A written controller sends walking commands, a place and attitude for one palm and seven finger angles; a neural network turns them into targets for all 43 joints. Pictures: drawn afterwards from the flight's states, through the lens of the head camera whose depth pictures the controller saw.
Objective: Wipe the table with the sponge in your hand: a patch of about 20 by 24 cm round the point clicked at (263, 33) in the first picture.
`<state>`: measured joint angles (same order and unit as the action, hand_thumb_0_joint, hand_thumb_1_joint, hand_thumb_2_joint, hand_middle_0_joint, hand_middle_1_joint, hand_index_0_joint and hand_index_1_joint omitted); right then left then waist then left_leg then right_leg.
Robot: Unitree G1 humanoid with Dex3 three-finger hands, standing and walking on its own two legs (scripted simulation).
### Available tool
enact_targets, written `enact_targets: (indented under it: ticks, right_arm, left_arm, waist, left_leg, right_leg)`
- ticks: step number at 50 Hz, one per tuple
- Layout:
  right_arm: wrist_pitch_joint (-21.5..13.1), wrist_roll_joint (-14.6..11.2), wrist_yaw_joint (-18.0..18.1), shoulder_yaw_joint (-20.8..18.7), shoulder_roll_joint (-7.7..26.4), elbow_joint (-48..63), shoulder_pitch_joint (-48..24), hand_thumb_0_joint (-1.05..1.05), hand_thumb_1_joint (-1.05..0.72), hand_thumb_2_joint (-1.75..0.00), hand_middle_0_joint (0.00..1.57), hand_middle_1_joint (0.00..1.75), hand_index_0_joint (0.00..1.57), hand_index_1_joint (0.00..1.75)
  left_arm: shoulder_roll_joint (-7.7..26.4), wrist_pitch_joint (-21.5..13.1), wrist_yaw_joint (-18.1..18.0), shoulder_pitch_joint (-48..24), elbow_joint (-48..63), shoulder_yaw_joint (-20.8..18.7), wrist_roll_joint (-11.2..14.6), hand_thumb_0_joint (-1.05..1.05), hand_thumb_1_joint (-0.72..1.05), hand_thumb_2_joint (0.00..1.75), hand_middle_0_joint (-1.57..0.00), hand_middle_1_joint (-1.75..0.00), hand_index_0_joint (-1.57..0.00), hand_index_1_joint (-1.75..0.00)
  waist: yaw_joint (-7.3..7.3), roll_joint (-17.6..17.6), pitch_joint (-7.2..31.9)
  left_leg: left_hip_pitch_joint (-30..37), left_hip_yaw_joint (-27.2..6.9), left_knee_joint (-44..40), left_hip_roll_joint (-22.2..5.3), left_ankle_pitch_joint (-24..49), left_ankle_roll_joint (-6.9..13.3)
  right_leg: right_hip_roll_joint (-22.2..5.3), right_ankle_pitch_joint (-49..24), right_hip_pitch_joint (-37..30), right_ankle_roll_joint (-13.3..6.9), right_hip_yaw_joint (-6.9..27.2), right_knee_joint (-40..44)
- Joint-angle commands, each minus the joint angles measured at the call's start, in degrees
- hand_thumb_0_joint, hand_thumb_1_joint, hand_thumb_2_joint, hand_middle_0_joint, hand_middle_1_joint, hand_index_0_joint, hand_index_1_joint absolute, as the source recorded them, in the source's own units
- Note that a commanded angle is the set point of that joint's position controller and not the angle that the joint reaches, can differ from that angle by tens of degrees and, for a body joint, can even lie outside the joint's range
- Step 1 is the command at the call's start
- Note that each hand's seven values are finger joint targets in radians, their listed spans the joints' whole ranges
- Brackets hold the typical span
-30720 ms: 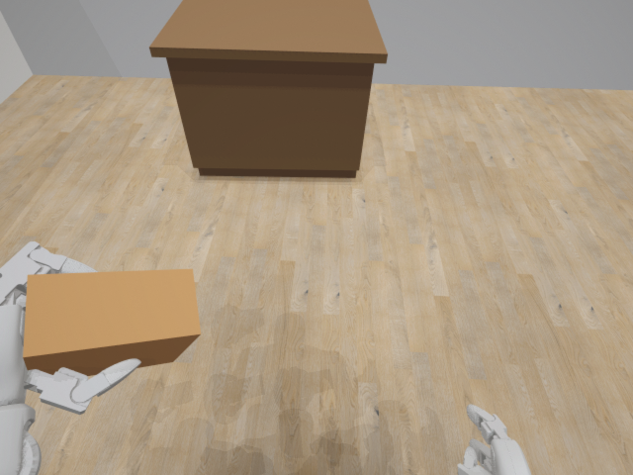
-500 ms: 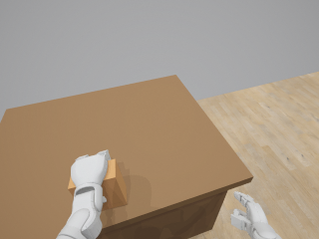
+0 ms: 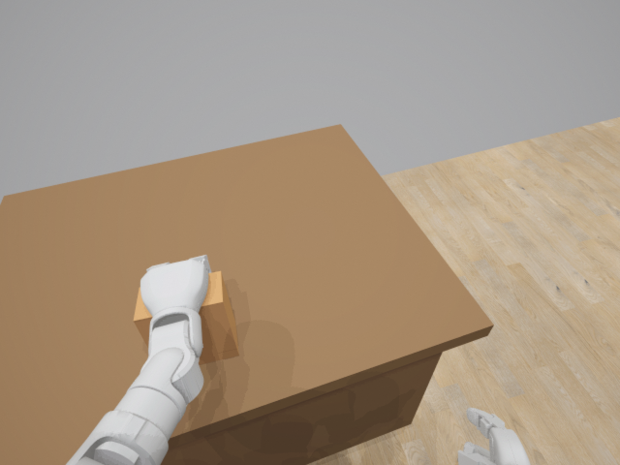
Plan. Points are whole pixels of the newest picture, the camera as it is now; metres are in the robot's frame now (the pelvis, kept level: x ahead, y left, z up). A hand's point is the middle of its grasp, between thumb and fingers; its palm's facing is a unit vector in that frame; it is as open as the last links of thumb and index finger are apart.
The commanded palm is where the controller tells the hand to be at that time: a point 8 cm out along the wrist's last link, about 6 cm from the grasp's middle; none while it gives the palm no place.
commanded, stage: wipe forward along the middle lane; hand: left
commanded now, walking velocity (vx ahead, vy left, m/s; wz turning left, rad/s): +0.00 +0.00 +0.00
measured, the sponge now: (194, 331) +0.31 +0.23 -0.04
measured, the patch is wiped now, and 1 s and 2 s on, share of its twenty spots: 1.00 1.00 1.00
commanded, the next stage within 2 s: slide back across to the first lane in 1.10 s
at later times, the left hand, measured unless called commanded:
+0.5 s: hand (180, 279) +0.37 +0.26 +0.01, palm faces -0.09 -0.02 -1.00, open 10.6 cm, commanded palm +0.35 +0.26 +0.04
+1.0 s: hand (173, 254) +0.42 +0.29 +0.01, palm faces -0.10 -0.01 -0.99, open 10.6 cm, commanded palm +0.40 +0.28 +0.05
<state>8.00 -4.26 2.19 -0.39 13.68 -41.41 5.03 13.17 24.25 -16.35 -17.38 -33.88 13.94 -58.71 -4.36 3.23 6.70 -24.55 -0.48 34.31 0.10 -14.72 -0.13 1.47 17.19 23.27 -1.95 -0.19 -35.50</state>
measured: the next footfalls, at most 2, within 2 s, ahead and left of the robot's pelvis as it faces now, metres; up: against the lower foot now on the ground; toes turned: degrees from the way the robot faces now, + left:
none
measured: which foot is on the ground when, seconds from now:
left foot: down 0.00-1.00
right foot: down 0.00-1.00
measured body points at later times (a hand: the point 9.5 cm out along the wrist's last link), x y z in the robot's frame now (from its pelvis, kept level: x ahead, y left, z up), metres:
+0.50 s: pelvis +0.00 +0.00 +0.00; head +0.03 -0.02 +0.45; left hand +0.37 +0.26 +0.07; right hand +0.14 -0.26 -0.13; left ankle +0.03 +0.12 -0.73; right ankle +0.01 -0.10 -0.73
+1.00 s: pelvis +0.01 +0.02 -0.01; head +0.06 +0.01 +0.44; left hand +0.42 +0.29 +0.07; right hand +0.12 -0.24 -0.14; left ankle +0.03 +0.12 -0.73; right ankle +0.01 -0.10 -0.73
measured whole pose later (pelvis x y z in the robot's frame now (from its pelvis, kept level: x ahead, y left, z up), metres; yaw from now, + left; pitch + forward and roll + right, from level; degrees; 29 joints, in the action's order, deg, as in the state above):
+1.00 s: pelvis +0.01 +0.02 -0.01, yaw -1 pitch +13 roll -1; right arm 7.3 -3.9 2.0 -1.0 14.3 -42.4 11.3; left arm 22.8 14.9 -17.1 -38.4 -57.8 4.6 -59.0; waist 1.2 2.0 7.9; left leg -34.8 -0.4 38.2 -0.4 -16.3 1.0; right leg 2.0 16.7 32.0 -0.7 0.0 -35.8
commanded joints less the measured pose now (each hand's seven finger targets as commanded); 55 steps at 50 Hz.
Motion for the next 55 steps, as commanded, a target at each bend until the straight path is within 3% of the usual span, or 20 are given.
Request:
enact_targets:
  ticks: [1, 3, 4, 5, 8, 9, 13, 19, 21, 24, 25, 27, 29, 32, 37, 39, 44, 47, 51, 55]
  right_arm:
    - [-2.41, -0.27, 0.87, -1.80, 7.03, 8.92, -8.32, 0.00, -0.90, -0.90, 0.20, 0.30, 0.20, 0.30]
    - [-2.32, -0.35, 1.15, -1.67, 6.96, 8.91, -7.84, 0.00, -0.90, -0.90, 0.20, 0.30, 0.20, 0.30]
    - [-2.27, -0.26, 1.14, -1.96, 7.43, 8.51, -7.12, 0.00, -0.90, -0.90, 0.20, 0.30, 0.20, 0.30]
    - [-2.38, -0.31, 1.26, -1.83, 7.05, 9.01, -6.84, 0.00, -0.90, -0.90, 0.20, 0.30, 0.20, 0.30]
    - [-2.44, -0.24, 1.40, -1.94, 7.29, 8.63, -5.47, 0.00, -0.90, -0.90, 0.20, 0.30, 0.20, 0.30]
    - [-2.42, -0.27, 1.40, -2.22, 7.61, 8.58, -5.22, 0.00, -0.90, -0.90, 0.20, 0.30, 0.20, 0.30]
    - [-2.46, -0.26, 1.35, -2.05, 7.53, 8.63, -4.01, 0.00, -0.90, -0.90, 0.20, 0.30, 0.20, 0.30]
    - [-2.67, -0.17, 1.56, -2.19, 8.21, 7.59, -2.13, 0.00, -0.90, -0.90, 0.20, 0.30, 0.20, 0.30]
    - [-2.83, -0.13, 1.41, -2.36, 7.92, 7.48, -1.20, 0.00, -0.90, -0.90, 0.20, 0.30, 0.20, 0.30]
    - [-2.73, -0.17, 1.15, -2.63, 8.07, 7.43, -0.67, 0.00, -0.90, -0.90, 0.20, 0.30, 0.20, 0.30]
    - [-2.76, -0.18, 1.17, -2.51, 8.08, 7.50, -0.31, 0.00, -0.90, -0.90, 0.20, 0.30, 0.20, 0.30]
    - [-2.69, -0.10, 1.14, -2.53, 8.34, 7.03, 0.30, 0.00, -0.90, -0.90, 0.20, 0.30, 0.20, 0.30]
    - [-2.79, -0.17, 1.18, -2.50, 8.28, 6.78, 0.52, 0.00, -0.90, -0.90, 0.20, 0.30, 0.20, 0.30]
    - [-2.70, -0.05, 0.96, -2.64, 8.28, 6.49, 1.72, 0.00, -0.90, -0.90, 0.20, 0.30, 0.20, 0.30]
    - [-2.57, 0.15, 0.84, -2.82, 8.64, 5.88, 3.11, 0.00, -0.90, -0.90, 0.20, 0.30, 0.20, 0.30]
    - [-2.62, 0.07, 0.81, -2.80, 8.66, 5.53, 3.26, 0.00, -0.90, -0.90, 0.20, 0.30, 0.20, 0.30]
    - [-2.46, 0.24, 0.32, -3.00, 8.71, 5.40, 4.38, 0.00, -0.90, -0.90, 0.20, 0.30, 0.20, 0.30]
    - [-2.21, 0.37, 0.16, -3.00, 9.16, 4.97, 5.56, 0.00, -0.90, -0.90, 0.20, 0.30, 0.20, 0.30]
    - [-2.46, 0.47, 0.01, -3.08, 9.13, 4.71, 6.57, 0.00, -0.90, -0.90, 0.20, 0.30, 0.20, 0.30]
    - [-2.61, 0.69, 0.02, -3.39, 9.35, 3.97, 7.90, 0.00, -0.90, -0.90, 0.20, 0.30, 0.20, 0.30]
  left_arm:
    - [8.62, -0.12, -0.33, -14.20, -0.40, -4.06, 0.54, 0.00, 0.10, 1.30, -1.20, -1.60, -1.20, -1.60]
    - [8.48, -0.24, -0.19, -15.89, -2.19, -3.25, 0.21, 0.00, 0.10, 1.30, -1.20, -1.60, -1.20, -1.60]
    - [11.41, -0.40, -0.42, -16.85, -2.99, -5.85, -0.22, 0.00, 0.10, 1.30, -1.20, -1.60, -1.20, -1.60]
    - [9.95, -0.74, -0.30, -17.22, -2.75, -4.34, 0.29, 0.00, 0.10, 1.30, -1.20, -1.60, -1.20, -1.60]
    - [11.43, -1.73, -0.18, -17.91, -5.41, -5.54, 0.38, 0.00, 0.10, 1.30, -1.20, -1.60, -1.20, -1.60]
    - [13.54, -1.92, -0.22, -17.62, -5.89, -7.52, 0.29, 0.00, 0.10, 1.30, -1.20, -1.60, -1.20, -1.60]
    - [13.02, -3.12, -0.07, -19.05, -7.40, -6.46, 0.31, 0.00, 0.10, 1.30, -1.20, -1.60, -1.20, -1.60]
    - [18.15, -4.76, -0.44, -23.75, -10.01, -10.13, 0.15, 0.00, 0.10, 1.30, -1.20, -1.60, -1.20, -1.60]
    - [16.21, -5.44, -0.47, -24.15, -11.02, -8.29, -0.12, 0.00, 0.10, 1.30, -1.20, -1.60, -1.20, -1.60]
    - [17.91, -5.90, -0.55, -22.99, -11.78, -10.37, 0.06, 0.00, 0.10, 1.30, -1.20, -1.60, -1.20, -1.60]
    - [16.29, -6.15, -0.56, -24.30, -11.55, -8.40, 0.21, 0.00, 0.10, 1.30, -1.20, -1.60, -1.20, -1.60]
    - [18.01, -6.24, -0.64, -25.02, -13.56, -9.53, -0.27, 0.00, 0.10, 1.30, -1.20, -1.60, -1.20, -1.60]
    - [18.86, -6.87, -0.73, -28.62, -13.39, -10.10, -0.37, 0.00, 0.10, 1.30, -1.20, -1.60, -1.20, -1.60]
    - [17.00, -7.03, -0.91, -28.76, -15.45, -8.26, -0.86, 0.00, 0.10, 1.30, -1.20, -1.60, -1.20, -1.60]
    - [19.59, -7.62, -1.46, -30.26, -17.59, -10.60, -0.51, 0.00, 0.10, 1.30, -1.20, -1.60, -1.20, -1.60]
    - [20.29, -7.91, -1.47, -34.00, -17.48, -10.76, -0.73, 0.00, 0.10, 1.30, -1.20, -1.60, -1.20, -1.60]
    - [19.73, -8.03, -1.37, -33.95, -18.99, -10.43, -1.18, 0.00, 0.10, 1.30, -1.20, -1.60, -1.20, -1.60]
    - [21.59, -7.76, -1.39, -34.62, -21.42, -11.09, -1.56, 0.00, 0.10, 1.30, -1.20, -1.60, -1.20, -1.60]
    - [20.08, -8.20, -1.32, -37.81, -22.06, -9.34, -1.82, 0.00, 0.10, 1.30, -1.20, -1.60, -1.20, -1.60]
    - [20.90, -8.65, -1.46, -41.18, -22.95, -9.75, -2.05, 0.00, 0.10, 1.30, -1.20, -1.60, -1.20, -1.60]
  waist:
    - [2.05, -9.23, 7.14]
    - [2.51, -8.73, 6.61]
    - [2.24, -8.22, 7.41]
    - [2.39, -7.46, 7.89]
    - [2.62, -8.50, 8.85]
    - [2.43, -8.38, 9.46]
    - [3.09, -7.83, 9.12]
    - [3.84, -8.48, 10.10]
    - [4.29, -7.02, 10.16]
    - [3.61, -7.28, 12.65]
    - [4.48, -6.91, 11.60]
    - [4.63, -8.30, 11.50]
    - [5.17, -7.16, 12.00]
    - [5.37, -6.32, 11.73]
    - [5.51, -7.67, 13.93]
    - [6.32, -6.90, 13.87]
    - [6.02, -5.03, 15.87]
    - [6.48, -6.10, 14.36]
    - [7.29, -4.11, 14.09]
    - [7.83, -3.30, 15.64]
  left_leg:
    - [2.92, -0.44, -2.78, 1.59, 0.64, 2.26]
    - [2.08, -0.29, -2.75, 1.71, -0.71, 2.35]
    - [1.95, -0.66, -2.79, 1.62, -0.64, 2.18]
    - [1.93, -0.18, -2.55, 1.64, -0.60, 2.40]
    - [0.91, 0.05, -2.01, 1.55, -0.66, 2.46]
    - [0.75, -0.24, -1.91, 1.61, 0.01, 2.36]
    - [-0.17, 0.16, -1.43, 1.50, 0.37, 2.50]
    - [-1.64, 0.08, -1.35, 1.28, 0.27, 2.67]
    - [-1.16, 0.40, -0.84, 1.17, 0.94, 2.78]
    - [-1.40, 0.29, -0.66, 1.23, 2.96, 2.70]
    - [-1.18, 0.51, -0.57, 1.11, 2.50, 2.81]
    - [-2.03, 0.43, -0.46, 1.11, 2.21, 2.86]
    - [-1.76, 0.17, -0.55, 0.86, 2.80, 2.85]
    - [-1.20, 0.30, -0.36, 0.80, 2.78, 2.81]
    - [-1.54, 0.37, 0.20, 0.57, 4.54, 2.83]
    - [-1.35, 0.04, 0.09, 0.32, 4.86, 2.84]
    - [-0.51, -0.05, 0.54, 0.29, 7.52, 2.75]
    - [-1.14, -0.20, 0.51, 0.12, 6.18, 2.80]
    - [-0.56, -0.60, 0.59, -0.19, 6.34, 2.68]
    - [0.50, -1.09, 1.03, -0.58, 7.08, 2.64]
  right_leg:
    - [0.23, -5.57, -0.22, -1.42, 2.55, 7.80]
    - [0.13, -3.22, 0.79, -1.25, 2.66, 8.20]
    - [0.35, -3.11, 0.50, -1.53, 2.88, 7.78]
    - [0.14, -3.18, 0.34, -1.20, 2.34, 7.78]
    - [-0.02, -3.77, 0.01, -0.97, 2.88, 7.89]
    - [0.13, -4.67, -0.71, -1.09, 3.23, 7.76]
    - [-0.09, -6.27, -0.17, -0.84, 3.22, 7.68]
    - [-0.15, -6.57, -0.54, -0.55, 3.72, 7.71]
    - [-0.21, -7.58, 0.31, -0.54, 3.03, 7.32]
    - [-0.12, -10.82, -1.64, -0.67, 3.42, 6.80]
    - [-0.15, -10.23, -0.53, -0.45, 2.87, 6.90]
    - [-0.17, -10.10, -0.43, -0.35, 3.03, 7.00]
    - [-0.15, -10.23, 0.19, -0.48, 2.70, 6.61]
    - [0.06, -9.13, 2.05, -0.54, 1.85, 6.54]
    - [0.07, -11.98, 1.05, -0.37, 1.60, 5.90]
    - [0.11, -11.60, 1.77, -0.47, 1.44, 5.70]
    - [0.39, -13.88, 2.09, -0.76, 1.02, 4.91]
    - [0.55, -11.75, 3.33, -0.63, 0.62, 5.28]
    - [0.82, -10.26, 5.81, -0.83, -0.06, 4.87]
    - [1.16, -9.36, 7.52, -1.03, -0.49, 4.25]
